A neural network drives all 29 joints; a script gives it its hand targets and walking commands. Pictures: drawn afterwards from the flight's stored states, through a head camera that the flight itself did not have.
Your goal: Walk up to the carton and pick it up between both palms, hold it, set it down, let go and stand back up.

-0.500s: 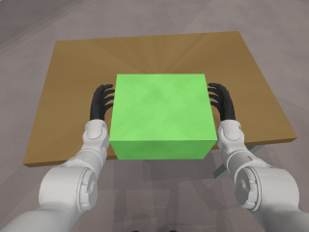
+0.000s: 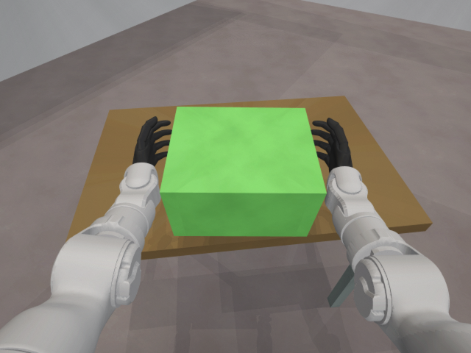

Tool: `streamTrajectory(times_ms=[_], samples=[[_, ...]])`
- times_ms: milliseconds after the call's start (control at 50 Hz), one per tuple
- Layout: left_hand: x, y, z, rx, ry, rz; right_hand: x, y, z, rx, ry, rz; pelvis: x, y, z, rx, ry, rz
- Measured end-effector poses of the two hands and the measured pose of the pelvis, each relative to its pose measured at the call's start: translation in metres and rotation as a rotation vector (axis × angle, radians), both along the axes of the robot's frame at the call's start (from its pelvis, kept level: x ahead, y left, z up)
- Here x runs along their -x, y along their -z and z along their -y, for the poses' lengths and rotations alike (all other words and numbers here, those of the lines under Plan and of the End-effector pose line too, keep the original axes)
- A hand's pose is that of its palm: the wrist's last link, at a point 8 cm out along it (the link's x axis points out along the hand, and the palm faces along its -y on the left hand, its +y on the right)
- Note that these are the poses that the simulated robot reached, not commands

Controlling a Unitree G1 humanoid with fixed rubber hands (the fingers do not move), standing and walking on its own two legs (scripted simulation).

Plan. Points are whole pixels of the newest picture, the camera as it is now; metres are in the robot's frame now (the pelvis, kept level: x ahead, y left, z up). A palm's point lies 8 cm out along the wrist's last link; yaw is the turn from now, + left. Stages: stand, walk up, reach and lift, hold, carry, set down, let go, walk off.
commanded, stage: reach and lift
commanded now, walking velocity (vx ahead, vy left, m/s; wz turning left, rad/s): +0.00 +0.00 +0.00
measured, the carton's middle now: (241, 170) +0.44 +0.01 +0.08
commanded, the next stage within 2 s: hold in 1.30 s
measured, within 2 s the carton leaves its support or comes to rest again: neither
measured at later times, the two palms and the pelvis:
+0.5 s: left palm (147, 153) +0.41 +0.18 +0.15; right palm (351, 158) +0.40 -0.17 +0.15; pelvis +0.02 +0.00 +0.01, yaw +1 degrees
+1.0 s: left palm (138, 152) +0.38 +0.17 +0.18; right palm (360, 168) +0.37 -0.17 +0.16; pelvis +0.02 +0.00 +0.01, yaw +1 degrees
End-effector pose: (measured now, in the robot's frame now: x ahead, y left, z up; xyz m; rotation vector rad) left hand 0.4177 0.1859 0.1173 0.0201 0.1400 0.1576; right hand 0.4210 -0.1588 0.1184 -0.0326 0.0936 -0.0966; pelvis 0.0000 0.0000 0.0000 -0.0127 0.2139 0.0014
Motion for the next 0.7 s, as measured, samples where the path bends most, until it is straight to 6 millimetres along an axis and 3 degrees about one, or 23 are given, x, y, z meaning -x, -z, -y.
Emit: streamTrajectory(times_ms=[200, 420, 700], samples=[[0.004, -0.010, 0.008, 0.036, 0.025, -0.002, 0.013, -0.019, 0.008, -0.040, 0.033, -0.007, -0.007, -0.008, 0.001, -0.001, -0.007, 0.097], [0.005, -0.020, 0.012, 0.030, 0.025, -0.017, 0.015, -0.023, 0.012, -0.067, 0.037, -0.025, -0.019, -0.011, 0.000, -0.002, -0.009, 0.173], [0.027, -0.045, 0.004, 0.004, 0.029, -0.002, 0.034, -0.039, 0.005, -0.049, 0.034, -0.008, -0.028, -0.012, 0.001, -0.002, -0.029, 0.285]])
